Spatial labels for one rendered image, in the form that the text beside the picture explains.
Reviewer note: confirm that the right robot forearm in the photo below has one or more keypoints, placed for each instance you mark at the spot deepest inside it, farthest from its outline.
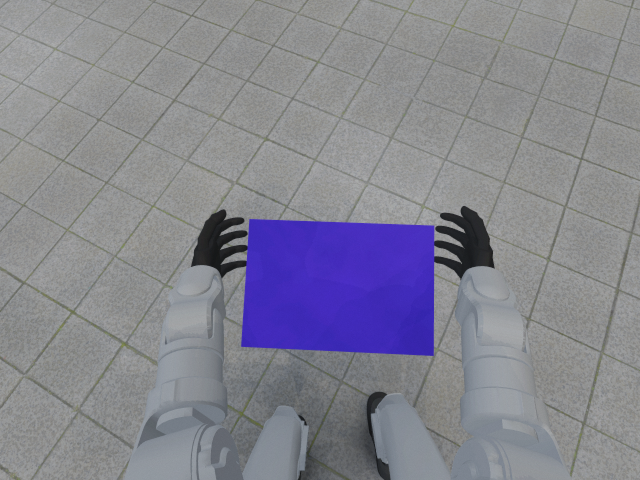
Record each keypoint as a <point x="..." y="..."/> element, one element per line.
<point x="500" y="397"/>

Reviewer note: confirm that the left robot forearm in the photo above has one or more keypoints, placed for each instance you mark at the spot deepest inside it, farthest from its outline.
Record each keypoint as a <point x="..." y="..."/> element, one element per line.
<point x="189" y="388"/>

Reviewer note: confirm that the right robot thigh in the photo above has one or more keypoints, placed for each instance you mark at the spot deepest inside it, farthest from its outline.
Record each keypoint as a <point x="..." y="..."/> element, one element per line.
<point x="401" y="437"/>

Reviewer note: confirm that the right robot hand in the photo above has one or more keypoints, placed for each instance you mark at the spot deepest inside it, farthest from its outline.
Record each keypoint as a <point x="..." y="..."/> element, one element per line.
<point x="476" y="242"/>

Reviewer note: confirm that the robot left upper arm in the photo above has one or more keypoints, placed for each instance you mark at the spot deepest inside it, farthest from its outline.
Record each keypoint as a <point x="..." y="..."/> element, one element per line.
<point x="203" y="452"/>

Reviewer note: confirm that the robot right upper arm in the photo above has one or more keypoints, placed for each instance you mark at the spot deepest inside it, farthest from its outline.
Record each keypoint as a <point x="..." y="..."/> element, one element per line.
<point x="489" y="458"/>

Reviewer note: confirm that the left robot thigh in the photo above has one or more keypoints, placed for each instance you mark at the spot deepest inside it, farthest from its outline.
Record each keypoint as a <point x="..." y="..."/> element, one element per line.
<point x="280" y="451"/>

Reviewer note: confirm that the robot thigh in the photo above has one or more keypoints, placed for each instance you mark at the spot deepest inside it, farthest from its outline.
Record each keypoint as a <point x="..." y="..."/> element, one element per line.
<point x="401" y="437"/>
<point x="280" y="451"/>

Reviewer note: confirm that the left robot hand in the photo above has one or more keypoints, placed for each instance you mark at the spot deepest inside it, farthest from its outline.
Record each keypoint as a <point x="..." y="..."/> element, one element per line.
<point x="207" y="252"/>

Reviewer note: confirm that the carton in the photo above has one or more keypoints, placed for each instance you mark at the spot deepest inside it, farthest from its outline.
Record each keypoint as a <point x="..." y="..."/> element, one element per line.
<point x="339" y="286"/>

